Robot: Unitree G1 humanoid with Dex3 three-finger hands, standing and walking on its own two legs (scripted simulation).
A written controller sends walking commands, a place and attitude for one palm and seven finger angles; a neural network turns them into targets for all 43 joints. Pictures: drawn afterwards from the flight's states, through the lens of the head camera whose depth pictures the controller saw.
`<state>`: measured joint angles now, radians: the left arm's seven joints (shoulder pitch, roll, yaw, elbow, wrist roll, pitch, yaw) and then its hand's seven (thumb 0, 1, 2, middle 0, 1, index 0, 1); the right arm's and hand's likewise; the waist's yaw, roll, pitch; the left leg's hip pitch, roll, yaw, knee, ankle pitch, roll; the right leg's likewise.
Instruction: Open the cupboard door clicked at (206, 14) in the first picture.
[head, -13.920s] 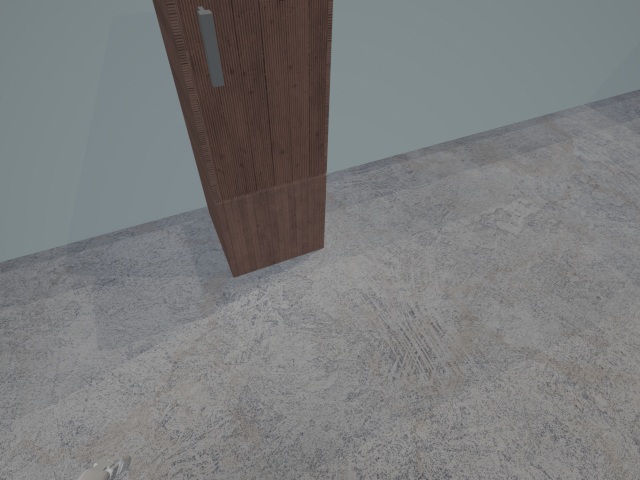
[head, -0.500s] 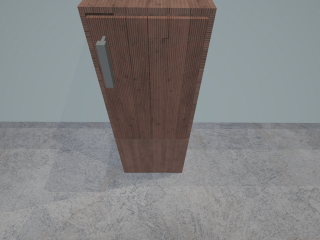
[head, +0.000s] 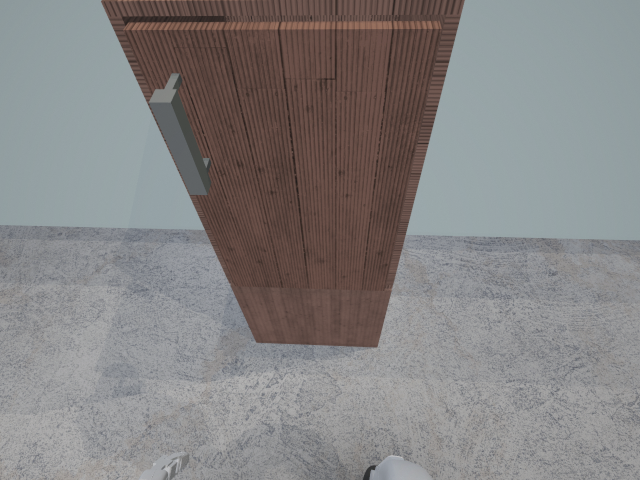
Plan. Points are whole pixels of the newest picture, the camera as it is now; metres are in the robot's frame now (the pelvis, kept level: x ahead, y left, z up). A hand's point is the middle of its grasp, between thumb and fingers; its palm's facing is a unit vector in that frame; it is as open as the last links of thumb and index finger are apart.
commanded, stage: come to a stop and stand still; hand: left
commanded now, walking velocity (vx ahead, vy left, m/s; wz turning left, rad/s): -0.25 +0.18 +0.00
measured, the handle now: (188, 137) +0.51 +0.19 +0.13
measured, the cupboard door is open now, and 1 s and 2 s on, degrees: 0 0 0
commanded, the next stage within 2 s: look again from close up in 1.22 s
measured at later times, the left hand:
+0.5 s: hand out of the picture -0.02 +0.22 -0.17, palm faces +0.10 -0.97 -0.23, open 7.3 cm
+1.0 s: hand out of the picture -0.11 +0.16 -0.16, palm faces +0.03 -0.99 -0.17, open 7.3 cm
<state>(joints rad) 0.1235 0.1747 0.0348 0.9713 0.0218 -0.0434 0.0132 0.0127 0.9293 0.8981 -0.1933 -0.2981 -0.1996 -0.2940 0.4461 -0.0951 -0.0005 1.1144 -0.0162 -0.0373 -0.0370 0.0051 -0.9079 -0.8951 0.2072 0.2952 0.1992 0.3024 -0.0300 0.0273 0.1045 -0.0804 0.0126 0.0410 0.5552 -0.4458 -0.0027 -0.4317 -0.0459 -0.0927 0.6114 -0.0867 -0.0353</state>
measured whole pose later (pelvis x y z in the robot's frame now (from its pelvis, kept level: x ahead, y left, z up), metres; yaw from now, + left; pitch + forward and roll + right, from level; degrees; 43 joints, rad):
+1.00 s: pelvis -0.10 +0.01 +0.02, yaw +0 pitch -2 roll +1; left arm 0.31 0.12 -0.01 1.10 0.01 0.00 0.03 0.02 0.93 0.90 -0.20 -0.30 -0.20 -0.29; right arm 0.31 -0.13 0.00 1.12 -0.01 0.01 -0.03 0.01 -0.92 -0.90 0.20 0.29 0.20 0.30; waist -0.01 0.00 0.04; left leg -0.23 0.01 0.06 0.43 -0.17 0.01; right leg -0.15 0.03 -0.03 0.47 -0.28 -0.05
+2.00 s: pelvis -0.08 +0.04 +0.01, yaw -1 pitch +0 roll +0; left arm 0.44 0.18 0.04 0.52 -0.06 0.05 0.06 0.02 0.90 0.89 -0.20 -0.30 -0.21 -0.30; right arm 0.31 -0.18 0.01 0.96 0.02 -0.13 -0.05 0.01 -0.91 -0.90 0.21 0.29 0.20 0.30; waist 0.01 -0.02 0.02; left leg -0.25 -0.03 0.07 0.50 -0.25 0.05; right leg -0.20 -0.01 -0.01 0.54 -0.32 -0.01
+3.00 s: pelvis -0.11 +0.03 -0.02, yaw +1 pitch +5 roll -2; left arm 0.20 0.37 0.32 0.11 -0.35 -0.21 -0.43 0.00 -0.16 0.44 -0.27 -0.98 -0.28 -0.98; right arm 0.28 -0.29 0.02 0.61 0.06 -0.27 -0.10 0.02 -0.91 -0.90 0.21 0.30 0.20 0.30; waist 0.00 0.04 -0.05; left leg -0.54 0.01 0.02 0.81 -0.35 0.04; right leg -0.44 0.03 -0.07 0.76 -0.40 -0.02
